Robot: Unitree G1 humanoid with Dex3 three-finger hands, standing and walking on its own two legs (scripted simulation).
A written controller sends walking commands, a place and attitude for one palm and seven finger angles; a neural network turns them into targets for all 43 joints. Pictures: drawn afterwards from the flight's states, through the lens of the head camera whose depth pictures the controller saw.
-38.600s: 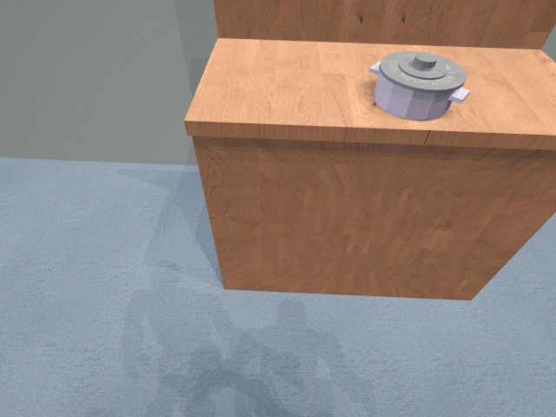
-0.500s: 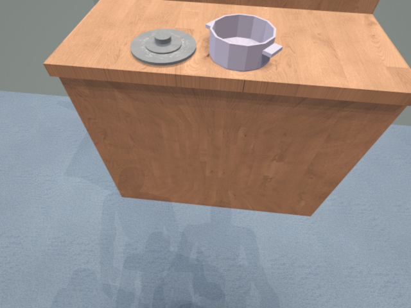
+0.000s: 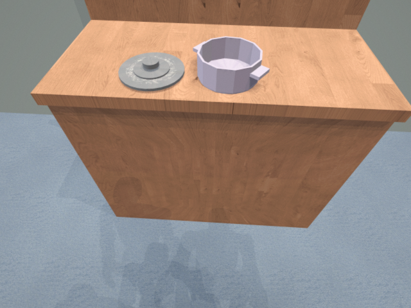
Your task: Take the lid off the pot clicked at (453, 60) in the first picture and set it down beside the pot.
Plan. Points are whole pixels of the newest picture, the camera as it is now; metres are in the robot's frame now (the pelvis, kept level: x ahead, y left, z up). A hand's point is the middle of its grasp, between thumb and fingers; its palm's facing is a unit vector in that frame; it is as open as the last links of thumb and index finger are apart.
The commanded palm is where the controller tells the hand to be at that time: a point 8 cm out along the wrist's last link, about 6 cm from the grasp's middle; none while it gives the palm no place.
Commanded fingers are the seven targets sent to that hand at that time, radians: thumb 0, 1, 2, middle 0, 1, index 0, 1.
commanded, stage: stop stepping back and stand still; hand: left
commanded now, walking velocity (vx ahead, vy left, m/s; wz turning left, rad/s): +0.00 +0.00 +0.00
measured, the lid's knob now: (150, 62) +0.71 +0.18 +0.09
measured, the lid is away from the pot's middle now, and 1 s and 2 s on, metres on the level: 0.22 0.22 0.22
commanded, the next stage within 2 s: let the arm hang, fingers relaxed in 0.06 s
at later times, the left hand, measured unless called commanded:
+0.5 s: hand out of the picture -0.03 +0.17 -0.18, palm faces +0.01 -0.98 -0.20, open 7.3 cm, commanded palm none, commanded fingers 0.00 0.90 0.90 -0.20 -0.30 -0.20 -0.30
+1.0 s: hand out of the picture -0.09 +0.15 -0.17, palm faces +0.02 -0.99 -0.15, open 7.4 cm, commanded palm none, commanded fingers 0.00 0.90 0.90 -0.20 -0.30 -0.20 -0.30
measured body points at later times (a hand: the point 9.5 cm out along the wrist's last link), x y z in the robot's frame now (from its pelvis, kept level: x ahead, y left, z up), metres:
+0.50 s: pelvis -0.03 +0.00 +0.00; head -0.01 +0.00 +0.45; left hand -0.03 +0.22 -0.16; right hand -0.07 -0.20 -0.16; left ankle -0.11 +0.11 -0.73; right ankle -0.08 -0.11 -0.73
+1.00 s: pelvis -0.07 +0.00 +0.01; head -0.06 +0.00 +0.46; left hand -0.09 +0.20 -0.16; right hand -0.11 -0.19 -0.16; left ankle -0.11 +0.11 -0.73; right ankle -0.08 -0.11 -0.73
